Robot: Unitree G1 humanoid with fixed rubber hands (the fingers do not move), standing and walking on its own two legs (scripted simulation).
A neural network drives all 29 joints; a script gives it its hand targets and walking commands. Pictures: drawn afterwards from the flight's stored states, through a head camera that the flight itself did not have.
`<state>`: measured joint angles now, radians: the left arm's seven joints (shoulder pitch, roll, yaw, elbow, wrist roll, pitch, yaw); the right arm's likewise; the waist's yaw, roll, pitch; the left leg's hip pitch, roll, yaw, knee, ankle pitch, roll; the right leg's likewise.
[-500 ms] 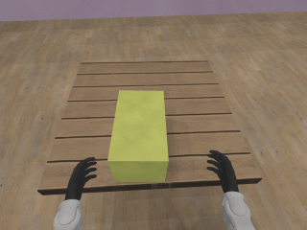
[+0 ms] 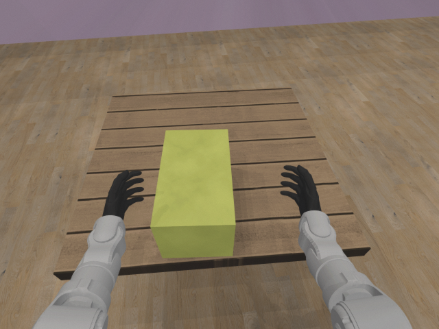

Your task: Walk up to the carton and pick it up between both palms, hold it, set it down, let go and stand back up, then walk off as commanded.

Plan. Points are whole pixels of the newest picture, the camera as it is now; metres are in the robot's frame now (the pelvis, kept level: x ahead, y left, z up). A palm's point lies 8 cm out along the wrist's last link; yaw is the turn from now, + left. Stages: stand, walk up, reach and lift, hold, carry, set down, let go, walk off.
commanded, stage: reach and lift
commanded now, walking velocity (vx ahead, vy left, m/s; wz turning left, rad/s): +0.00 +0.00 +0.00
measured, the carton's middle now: (197, 189) +0.48 +0.05 -0.10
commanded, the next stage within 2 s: none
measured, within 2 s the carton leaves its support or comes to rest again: neither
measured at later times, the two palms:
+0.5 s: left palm (122, 180) +0.41 +0.20 +0.04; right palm (304, 174) +0.41 -0.19 +0.04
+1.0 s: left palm (133, 174) +0.45 +0.19 +0.01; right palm (296, 162) +0.45 -0.19 +0.02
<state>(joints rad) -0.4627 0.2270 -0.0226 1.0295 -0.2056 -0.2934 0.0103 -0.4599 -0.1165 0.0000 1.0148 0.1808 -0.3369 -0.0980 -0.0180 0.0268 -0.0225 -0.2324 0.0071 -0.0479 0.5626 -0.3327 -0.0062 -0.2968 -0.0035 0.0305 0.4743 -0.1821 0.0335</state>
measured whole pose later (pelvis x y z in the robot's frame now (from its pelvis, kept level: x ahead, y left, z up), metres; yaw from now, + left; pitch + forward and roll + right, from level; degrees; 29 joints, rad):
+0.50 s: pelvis -0.02 -0.02 -0.03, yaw +1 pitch +16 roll +0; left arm -0.97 0.32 -0.15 1.55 -0.42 -0.42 -0.01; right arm -0.92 -0.16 0.04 1.32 0.29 -0.29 -0.09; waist -0.05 0.01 -0.16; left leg -0.68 0.00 -0.08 0.75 -0.35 -0.04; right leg -0.75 -0.01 0.01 0.69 -0.22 0.01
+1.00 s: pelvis +0.00 -0.03 -0.03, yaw +3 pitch +26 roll +0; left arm -1.09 0.33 -0.03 1.64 -0.29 -0.46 -0.03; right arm -1.01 -0.18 0.08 1.35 0.32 -0.34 -0.09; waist -0.07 -0.02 -0.21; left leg -0.83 0.00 -0.10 0.71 -0.33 -0.05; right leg -0.90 -0.01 -0.01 0.67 -0.21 0.00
